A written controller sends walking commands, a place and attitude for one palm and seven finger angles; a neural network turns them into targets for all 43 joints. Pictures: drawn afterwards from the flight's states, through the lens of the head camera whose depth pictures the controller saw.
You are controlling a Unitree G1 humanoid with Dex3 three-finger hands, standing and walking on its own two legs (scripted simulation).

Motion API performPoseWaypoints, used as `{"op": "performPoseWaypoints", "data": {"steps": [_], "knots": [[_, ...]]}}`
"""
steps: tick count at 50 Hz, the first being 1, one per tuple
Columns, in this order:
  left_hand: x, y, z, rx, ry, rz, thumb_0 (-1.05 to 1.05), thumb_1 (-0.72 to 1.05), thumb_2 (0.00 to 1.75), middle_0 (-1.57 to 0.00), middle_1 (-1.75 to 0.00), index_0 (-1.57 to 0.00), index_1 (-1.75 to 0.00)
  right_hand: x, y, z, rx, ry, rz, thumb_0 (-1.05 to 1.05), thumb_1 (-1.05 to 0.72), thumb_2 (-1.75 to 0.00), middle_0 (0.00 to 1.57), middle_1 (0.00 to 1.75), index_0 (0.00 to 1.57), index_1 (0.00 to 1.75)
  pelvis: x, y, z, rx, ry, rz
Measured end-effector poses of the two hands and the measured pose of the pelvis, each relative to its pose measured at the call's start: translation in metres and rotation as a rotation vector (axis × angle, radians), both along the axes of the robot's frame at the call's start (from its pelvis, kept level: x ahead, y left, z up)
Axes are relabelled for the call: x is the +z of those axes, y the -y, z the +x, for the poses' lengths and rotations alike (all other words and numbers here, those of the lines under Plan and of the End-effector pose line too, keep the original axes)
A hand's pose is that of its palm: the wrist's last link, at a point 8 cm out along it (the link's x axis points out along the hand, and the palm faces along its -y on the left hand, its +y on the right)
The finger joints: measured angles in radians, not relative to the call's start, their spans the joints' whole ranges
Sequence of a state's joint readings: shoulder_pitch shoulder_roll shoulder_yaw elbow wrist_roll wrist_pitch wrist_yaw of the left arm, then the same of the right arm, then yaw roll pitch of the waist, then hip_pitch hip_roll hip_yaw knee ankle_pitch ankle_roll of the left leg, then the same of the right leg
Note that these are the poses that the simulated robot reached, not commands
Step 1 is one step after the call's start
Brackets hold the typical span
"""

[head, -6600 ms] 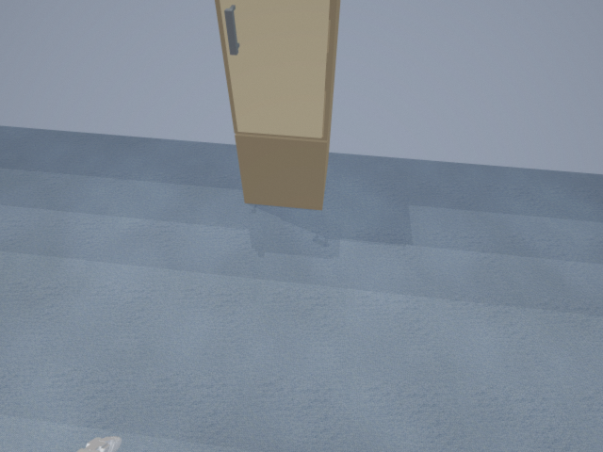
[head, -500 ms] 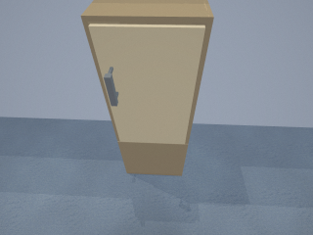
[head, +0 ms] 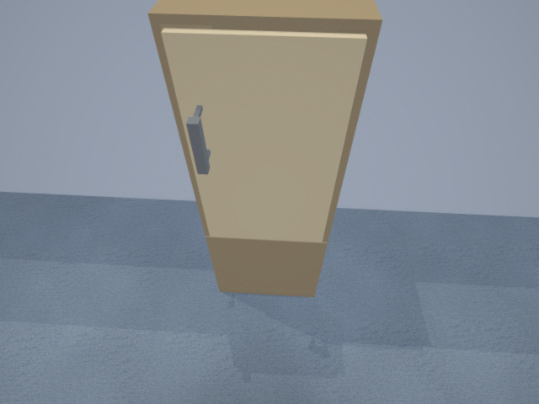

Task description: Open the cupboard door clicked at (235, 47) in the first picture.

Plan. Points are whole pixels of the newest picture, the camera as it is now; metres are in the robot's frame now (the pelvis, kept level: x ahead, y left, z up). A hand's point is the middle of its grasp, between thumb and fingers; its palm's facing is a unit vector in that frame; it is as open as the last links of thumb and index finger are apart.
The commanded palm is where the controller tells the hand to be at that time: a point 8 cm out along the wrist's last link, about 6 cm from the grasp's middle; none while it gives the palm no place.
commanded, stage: look again from close up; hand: left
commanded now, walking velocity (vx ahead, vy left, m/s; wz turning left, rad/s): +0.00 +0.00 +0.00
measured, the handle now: (201, 140) +0.59 +0.17 +0.05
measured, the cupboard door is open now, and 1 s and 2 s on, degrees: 0 0 0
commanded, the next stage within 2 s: raise the hand with hooked fingers in 0.34 s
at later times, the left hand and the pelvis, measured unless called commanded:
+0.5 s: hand out of the picture +0.05 +0.21 -0.15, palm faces +0.12 -0.97 -0.20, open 7.4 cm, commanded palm +0.10 +0.26 -0.06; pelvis +0.00 +0.03 +0.00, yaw -1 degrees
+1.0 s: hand (116, 401) +0.14 +0.22 -0.03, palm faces +0.06 -1.00 -0.05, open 9.4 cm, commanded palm +0.13 +0.28 -0.02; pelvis -0.05 -0.01 -0.08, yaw +2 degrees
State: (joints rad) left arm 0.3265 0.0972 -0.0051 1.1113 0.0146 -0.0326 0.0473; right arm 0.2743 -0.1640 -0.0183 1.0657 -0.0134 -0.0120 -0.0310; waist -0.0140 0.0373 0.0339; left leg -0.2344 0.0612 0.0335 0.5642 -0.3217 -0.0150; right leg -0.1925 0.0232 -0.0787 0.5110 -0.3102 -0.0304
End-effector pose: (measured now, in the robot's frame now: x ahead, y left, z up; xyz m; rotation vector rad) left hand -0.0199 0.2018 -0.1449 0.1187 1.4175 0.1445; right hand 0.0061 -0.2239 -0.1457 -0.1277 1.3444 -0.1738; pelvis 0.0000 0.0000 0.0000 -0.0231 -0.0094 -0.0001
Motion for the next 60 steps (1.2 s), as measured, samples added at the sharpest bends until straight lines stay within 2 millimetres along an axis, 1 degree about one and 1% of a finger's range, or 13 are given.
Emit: {"op": "performPoseWaypoints", "data": {"steps": [13, 23, 24, 27, 30, 33, 37, 41, 44, 47, 50, 55, 60], "knots": [[0.006, -0.050, 0.024, -0.028, 0.064, 0.044, 0.01, 0.91, 0.89, -0.20, -0.30, -0.20, -0.30, 0.004, -0.027, -0.008, 0.027, 0.004, 0.003, 0.01, -0.94, -0.90, 0.20, 0.30, 0.20, 0.30, 0.003, -0.024, -0.003, -0.012, 0.000, 0.024], [0.008, -0.055, 0.026, -0.040, 0.046, 0.052, 0.01, 0.91, 0.90, -0.20, -0.30, -0.20, -0.30, 0.002, -0.037, -0.017, 0.020, -0.041, 0.022, 0.01, -0.92, -0.90, 0.20, 0.30, 0.20, 0.30, 0.004, -0.029, -0.002, -0.016, -0.008, 0.023], [0.013, -0.056, 0.035, 0.015, 0.096, 0.045, 0.01, 0.91, 0.89, -0.20, -0.30, -0.20, -0.30, 0.004, -0.035, -0.015, 0.014, -0.018, 0.012, 0.01, -0.93, -0.90, 0.20, 0.30, 0.20, 0.30, 0.003, -0.030, -0.002, -0.013, -0.010, 0.020], [0.061, -0.059, 0.095, 0.071, 0.504, 0.082, 0.02, 0.89, 0.89, -0.20, -0.31, -0.20, -0.31, 0.016, -0.022, 0.008, 0.010, 0.185, -0.045, 0.02, -0.93, -0.90, 0.21, 0.30, 0.20, 0.30, 0.001, -0.028, -0.003, -0.007, -0.023, 0.036], [0.112, -0.057, 0.153, 0.066, 0.884, 0.071, 0.02, 0.86, 0.88, -0.21, -0.33, -0.20, -0.33, 0.026, -0.008, 0.043, 0.033, 0.385, -0.080, 0.02, -0.93, -0.90, 0.21, 0.30, 0.20, 0.30, -0.005, -0.027, -0.009, 0.017, -0.050, 0.031], [0.144, -0.054, 0.186, -0.002, 1.201, 0.014, 0.02, 0.82, 0.86, -0.21, -0.36, -0.20, -0.36, 0.037, 0.007, 0.084, 0.067, 0.563, -0.105, 0.02, -0.92, -0.90, 0.20, 0.30, 0.20, 0.30, -0.017, -0.021, -0.018, 0.007, -0.106, 0.029], [0.143, -0.048, 0.185, -0.177, 1.424, -0.078, 0.01, 0.74, 0.82, -0.21, -0.41, -0.21, -0.41, 0.053, 0.023, 0.136, 0.137, 0.771, -0.136, 0.02, -0.91, -0.90, 0.20, 0.30, 0.20, 0.30, -0.044, -0.011, -0.031, -0.006, -0.171, 0.032], [0.111, -0.057, 0.154, -0.176, 1.361, -0.125, 0.01, 0.65, 0.79, -0.22, -0.46, -0.22, -0.46, 0.062, 0.029, 0.173, 0.203, 0.902, -0.162, 0.01, -0.91, -0.90, 0.20, 0.30, 0.20, 0.30, -0.067, -0.002, -0.039, 0.001, -0.201, 0.027], [0.099, -0.068, 0.131, -0.095, 1.319, -0.090, 0.01, 0.58, 0.76, -0.23, -0.51, -0.22, -0.51, 0.061, 0.025, 0.186, 0.247, 0.938, -0.165, 0.01, -0.91, -0.90, 0.20, 0.30, 0.19, 0.30, -0.077, 0.002, -0.042, 0.015, -0.207, 0.009], [0.107, -0.071, 0.122, -0.084, 1.360, -0.038, 0.02, 0.51, 0.73, -0.23, -0.55, -0.23, -0.55, 0.050, 0.016, 0.187, 0.284, 0.918, -0.149, 0.01, -0.91, -0.90, 0.20, 0.30, 0.19, 0.30, -0.082, 0.005, -0.044, 0.030, -0.207, -0.012], [0.119, -0.069, 0.131, -0.136, 1.420, -0.033, 0.02, 0.44, 0.70, -0.24, -0.59, -0.23, -0.60, 0.031, 0.005, 0.174, 0.293, 0.858, -0.113, 0.01, -0.91, -0.90, 0.20, 0.30, 0.20, 0.30, -0.084, 0.008, -0.048, 0.040, -0.206, -0.028], [0.131, -0.070, 0.163, -0.228, 1.389, -0.093, 0.02, 0.32, 0.65, -0.24, -0.67, -0.24, -0.67, 0.006, -0.007, 0.135, 0.231, 0.731, -0.050, 0.01, -0.91, -0.90, 0.20, 0.30, 0.20, 0.30, -0.078, 0.008, -0.053, 0.036, -0.199, -0.032], [0.145, -0.083, 0.180, -0.207, 1.336, -0.091, 0.01, 0.21, 0.60, -0.25, -0.74, -0.25, -0.75, 0.002, -0.005, 0.093, 0.145, 0.639, -0.040, 0.01, -0.90, -0.90, 0.21, 0.30, 0.20, 0.30, -0.065, 0.003, -0.050, 0.019, -0.195, -0.018]]}}
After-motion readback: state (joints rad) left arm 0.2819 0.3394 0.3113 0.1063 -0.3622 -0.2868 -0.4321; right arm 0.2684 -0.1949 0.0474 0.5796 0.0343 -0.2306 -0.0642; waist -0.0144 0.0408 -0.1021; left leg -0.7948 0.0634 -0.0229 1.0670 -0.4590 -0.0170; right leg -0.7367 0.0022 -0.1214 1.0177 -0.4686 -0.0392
